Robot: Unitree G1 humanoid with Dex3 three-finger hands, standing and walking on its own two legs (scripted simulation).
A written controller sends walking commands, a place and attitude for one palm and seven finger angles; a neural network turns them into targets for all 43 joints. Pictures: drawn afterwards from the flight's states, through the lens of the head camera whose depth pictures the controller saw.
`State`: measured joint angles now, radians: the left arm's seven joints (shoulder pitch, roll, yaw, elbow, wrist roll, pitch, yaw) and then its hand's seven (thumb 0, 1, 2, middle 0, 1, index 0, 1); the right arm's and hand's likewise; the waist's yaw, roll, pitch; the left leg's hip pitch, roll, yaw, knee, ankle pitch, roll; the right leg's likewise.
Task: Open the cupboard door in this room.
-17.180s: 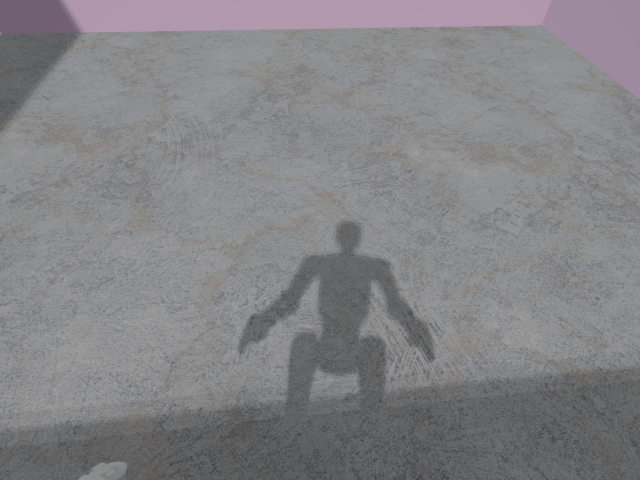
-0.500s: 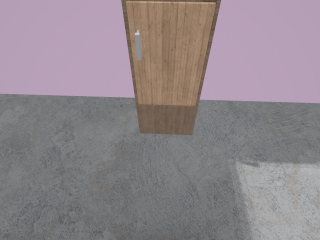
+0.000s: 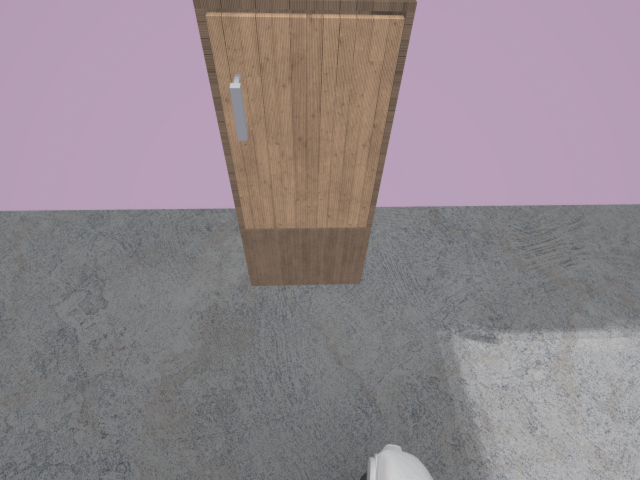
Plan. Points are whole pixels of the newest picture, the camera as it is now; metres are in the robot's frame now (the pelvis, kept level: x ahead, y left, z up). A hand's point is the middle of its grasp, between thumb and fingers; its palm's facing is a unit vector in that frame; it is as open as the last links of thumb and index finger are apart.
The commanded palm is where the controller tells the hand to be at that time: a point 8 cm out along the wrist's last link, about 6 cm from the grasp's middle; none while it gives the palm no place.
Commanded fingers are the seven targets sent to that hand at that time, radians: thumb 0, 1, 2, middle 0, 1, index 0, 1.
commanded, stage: take the last steps up to it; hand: left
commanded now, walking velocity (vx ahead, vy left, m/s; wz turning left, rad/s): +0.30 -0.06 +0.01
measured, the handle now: (240, 107) +0.80 +0.19 +0.01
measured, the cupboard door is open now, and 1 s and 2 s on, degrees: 0 0 0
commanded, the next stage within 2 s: come to a stop and stand still in 0.52 s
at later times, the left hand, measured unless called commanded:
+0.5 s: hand (231, 470) +0.17 +0.13 -0.18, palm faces +0.11 -0.98 -0.16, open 7.3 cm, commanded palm none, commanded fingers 0.00 0.90 0.90 -0.20 -0.30 -0.20 -0.30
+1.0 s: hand (252, 355) +0.34 +0.12 -0.17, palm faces +0.05 -0.96 -0.28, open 7.4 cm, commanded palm none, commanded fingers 0.00 0.90 0.90 -0.20 -0.30 -0.20 -0.30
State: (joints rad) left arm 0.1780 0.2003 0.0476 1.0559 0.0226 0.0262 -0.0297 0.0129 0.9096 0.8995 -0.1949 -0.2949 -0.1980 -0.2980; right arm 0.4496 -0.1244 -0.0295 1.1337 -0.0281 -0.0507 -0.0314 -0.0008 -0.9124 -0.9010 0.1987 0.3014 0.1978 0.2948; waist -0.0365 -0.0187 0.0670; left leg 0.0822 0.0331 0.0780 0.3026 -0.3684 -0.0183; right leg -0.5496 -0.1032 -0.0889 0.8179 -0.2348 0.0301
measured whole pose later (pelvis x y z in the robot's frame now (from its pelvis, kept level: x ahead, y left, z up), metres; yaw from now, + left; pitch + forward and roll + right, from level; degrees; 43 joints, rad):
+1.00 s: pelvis +0.28 -0.08 -0.01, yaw +2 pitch -1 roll +2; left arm 0.18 0.18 0.04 1.02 0.03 0.01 0.03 0.01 0.91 0.90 -0.20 -0.30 -0.20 -0.30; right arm 0.20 -0.17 -0.07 1.07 -0.01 0.04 -0.03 0.00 -0.92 -0.90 0.20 0.30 0.20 0.29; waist 0.00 0.02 0.11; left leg -0.25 0.06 0.09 0.69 -0.43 -0.03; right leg -0.33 -0.06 -0.09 0.63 -0.25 -0.02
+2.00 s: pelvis +0.25 -0.07 +0.00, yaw +2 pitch +1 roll +0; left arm 0.18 0.16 0.02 1.12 0.01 -0.01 0.04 0.01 0.93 0.90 -0.20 -0.30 -0.20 -0.30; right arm 0.34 -0.11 -0.03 1.18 -0.01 0.00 -0.05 0.00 -0.91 -0.90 0.20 0.30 0.20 0.29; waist -0.04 0.03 0.05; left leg -0.11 0.05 0.02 0.45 -0.35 -0.03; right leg -0.21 0.00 -0.09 0.49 -0.29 -0.03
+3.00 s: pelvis +0.22 -0.06 +0.00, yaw +1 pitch -1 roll +1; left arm 0.30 0.12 -0.01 1.12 0.02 -0.01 0.03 0.01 0.91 0.90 -0.20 -0.30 -0.20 -0.30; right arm 0.35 -0.13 0.03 1.13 -0.01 -0.03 -0.03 0.00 -0.91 -0.90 0.20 0.30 0.20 0.29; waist 0.00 0.02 0.03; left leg -0.15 -0.01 0.08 0.46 -0.30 0.02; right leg -0.24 -0.03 -0.05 0.51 -0.25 -0.01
